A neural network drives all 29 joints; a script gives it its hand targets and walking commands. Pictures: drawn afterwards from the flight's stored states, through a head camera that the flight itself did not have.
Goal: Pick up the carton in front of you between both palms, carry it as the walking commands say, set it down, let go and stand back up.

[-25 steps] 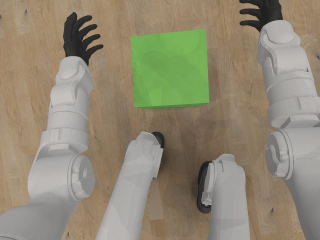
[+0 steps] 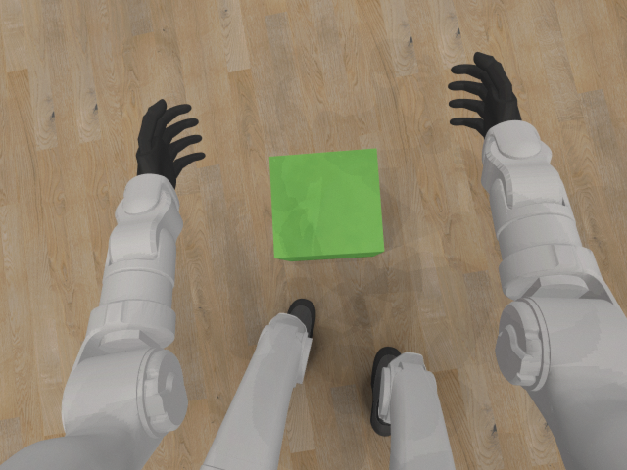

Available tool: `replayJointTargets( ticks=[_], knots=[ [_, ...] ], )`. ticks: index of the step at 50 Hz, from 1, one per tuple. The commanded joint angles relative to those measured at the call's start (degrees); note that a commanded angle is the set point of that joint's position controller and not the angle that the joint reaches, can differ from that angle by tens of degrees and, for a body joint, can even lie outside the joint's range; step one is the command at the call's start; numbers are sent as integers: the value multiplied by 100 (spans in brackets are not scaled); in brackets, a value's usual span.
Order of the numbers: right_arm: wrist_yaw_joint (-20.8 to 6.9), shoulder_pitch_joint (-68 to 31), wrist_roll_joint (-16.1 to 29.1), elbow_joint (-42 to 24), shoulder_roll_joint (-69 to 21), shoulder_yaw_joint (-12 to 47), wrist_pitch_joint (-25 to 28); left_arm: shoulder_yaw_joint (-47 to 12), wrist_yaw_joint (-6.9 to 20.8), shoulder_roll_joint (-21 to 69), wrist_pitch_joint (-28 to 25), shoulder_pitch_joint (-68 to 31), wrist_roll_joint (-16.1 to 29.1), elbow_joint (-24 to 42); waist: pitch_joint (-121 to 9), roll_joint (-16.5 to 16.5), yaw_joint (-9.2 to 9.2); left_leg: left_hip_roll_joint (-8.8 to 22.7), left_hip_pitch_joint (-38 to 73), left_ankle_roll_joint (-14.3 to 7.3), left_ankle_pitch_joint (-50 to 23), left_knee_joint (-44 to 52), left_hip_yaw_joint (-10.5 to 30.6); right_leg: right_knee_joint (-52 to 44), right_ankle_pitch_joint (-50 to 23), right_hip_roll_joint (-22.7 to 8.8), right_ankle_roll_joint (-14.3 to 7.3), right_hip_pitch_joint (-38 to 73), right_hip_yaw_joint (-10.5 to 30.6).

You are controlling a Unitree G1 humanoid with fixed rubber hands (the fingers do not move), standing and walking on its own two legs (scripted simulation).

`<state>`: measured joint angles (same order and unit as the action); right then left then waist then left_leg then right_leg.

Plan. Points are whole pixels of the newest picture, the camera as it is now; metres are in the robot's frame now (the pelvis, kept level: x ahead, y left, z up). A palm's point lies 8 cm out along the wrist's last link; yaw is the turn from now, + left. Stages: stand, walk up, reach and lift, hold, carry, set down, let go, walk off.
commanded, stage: let go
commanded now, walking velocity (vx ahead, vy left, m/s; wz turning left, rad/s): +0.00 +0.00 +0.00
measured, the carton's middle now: (327, 212) +0.46 +0.10 -0.51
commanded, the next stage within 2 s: stand in 1.30 s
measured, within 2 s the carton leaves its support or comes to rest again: neither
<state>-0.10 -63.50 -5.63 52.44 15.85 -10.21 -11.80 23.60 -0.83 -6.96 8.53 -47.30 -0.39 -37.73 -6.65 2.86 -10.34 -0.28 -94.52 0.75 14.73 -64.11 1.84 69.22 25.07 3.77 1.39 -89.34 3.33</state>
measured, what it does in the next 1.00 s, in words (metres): rises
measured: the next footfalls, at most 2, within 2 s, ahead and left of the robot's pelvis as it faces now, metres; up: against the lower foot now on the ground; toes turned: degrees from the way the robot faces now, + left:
none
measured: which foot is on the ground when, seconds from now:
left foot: down 0.00-1.00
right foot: down 0.00-1.00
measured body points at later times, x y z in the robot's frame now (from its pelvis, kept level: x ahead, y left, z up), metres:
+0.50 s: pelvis +0.07 +0.02 +0.11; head +0.22 +0.03 +0.53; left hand +0.28 +0.27 +0.02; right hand +0.38 -0.15 +0.00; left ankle +0.10 +0.12 -0.60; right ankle +0.04 -0.13 -0.60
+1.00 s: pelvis +0.10 -0.03 +0.14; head +0.12 -0.02 +0.59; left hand +0.26 +0.21 +0.06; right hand +0.28 -0.26 +0.06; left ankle +0.10 +0.12 -0.60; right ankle +0.04 -0.13 -0.60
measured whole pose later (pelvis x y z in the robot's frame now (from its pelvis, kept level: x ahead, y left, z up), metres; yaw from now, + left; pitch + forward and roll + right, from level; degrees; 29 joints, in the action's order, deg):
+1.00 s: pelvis +0.10 -0.03 +0.14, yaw +2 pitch +0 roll +1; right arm -2.6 14.0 0.4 25.2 12.2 -1.8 -4.2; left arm 2.6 4.1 -12.2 4.7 12.9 -0.3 -25.3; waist 2.4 2.0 0.0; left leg -0.2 -11.2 2.1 11.4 -22.8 3.0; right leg 25.0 19.3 1.9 -2.0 -5.2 3.3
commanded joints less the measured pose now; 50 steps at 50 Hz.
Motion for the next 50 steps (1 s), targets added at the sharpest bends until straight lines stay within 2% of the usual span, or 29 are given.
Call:
replayJointTargets(
  ticks=[1, 5, 10, 13, 16, 19, 23, 28, 35, 38, 43, 50],
  knots=[
    [176, -326, -181, -900, 75, -188, 145, -69, 195, -635, -165, 17, -202, 794, -5655, 449, -187, -300, 4745, 224, -2622, 400, -712, -1133, -1841, 277, 89, 2733, -347],
    [521, 876, -272, -1720, -436, -252, 260, -411, 479, -790, -236, 953, -359, 1185, -5374, 268, -92, -289, 5585, 127, -2684, 815, -601, -1646, -1878, 284, 137, 3144, -344],
    [746, 1966, -232, -2521, -665, -161, 461, -938, 725, -932, -342, 1929, -293, 1355, -4097, -42, 30, -202, 6577, 62, -1998, 1481, -323, -2381, -895, 221, 107, 3157, -406],
    [736, 2682, -180, -2616, -675, -116, 611, -1238, 794, -932, -430, 2602, -158, 1361, -3430, -209, 124, -140, 7124, 67, -1575, 1854, -134, -2702, -473, 162, 42, 3312, -422],
    [640, 3434, -98, -2532, -633, -53, 789, -1534, 785, -917, -548, 3312, -18, 1435, -2874, -374, 195, -76, 7665, 93, -1452, 2178, 41, -2927, -366, 117, -24, 3575, -426],
    [523, 4146, -41, -2424, -565, -12, 948, -1807, 715, -864, -661, 3960, 105, 1604, -2409, -522, 278, -22, 8204, 127, -1711, 2453, 169, -3140, -468, 91, -76, 3901, -429],
    [391, 5015, 24, -2363, -430, 39, 1123, -2054, 585, -820, -762, 4759, 213, 1908, -1940, -659, 369, 39, 8900, 136, -2484, 2719, 258, -3495, -694, 85, -143, 4381, -422],
    [251, 5879, 88, -2493, -274, 146, 1274, -2144, 489, -865, -832, 5504, 226, 2192, -1405, -518, 551, -1, 9399, 129, -3151, 3041, 210, -4041, -1210, 46, -164, 5304, -363],
    [63, 6756, 270, -2766, -201, 447, 1277, -2078, 488, -1016, -837, 5896, 242, 2028, -577, -21, 809, -237, 9290, 68, -2573, 3614, -29, -4575, -2286, -125, -37, 6812, -193],
    [-27, 7088, 377, -2899, -167, 570, 1194, -2033, 501, -1090, -781, 5957, 215, 1902, -275, 94, 903, -307, 9240, 42, -2299, 3788, -100, -4720, -2654, -190, 12, 7211, -105],
    [-174, 7380, 529, -3141, -99, 719, 1014, -1940, 485, -1140, -634, 6087, 108, 1741, 185, 45, 919, -407, 9277, 19, -1934, 3959, -186, -4906, -2994, -314, 72, 7542, 7],
    [-285, 7340, 637, -3349, -12, 788, 777, -1832, 483, -1206, -392, 5975, -41, 1722, 704, -1, 879, -430, 9463, -15, -1545, 3963, -239, -5057, -2795, -420, 110, 7492, 58]
  ],
)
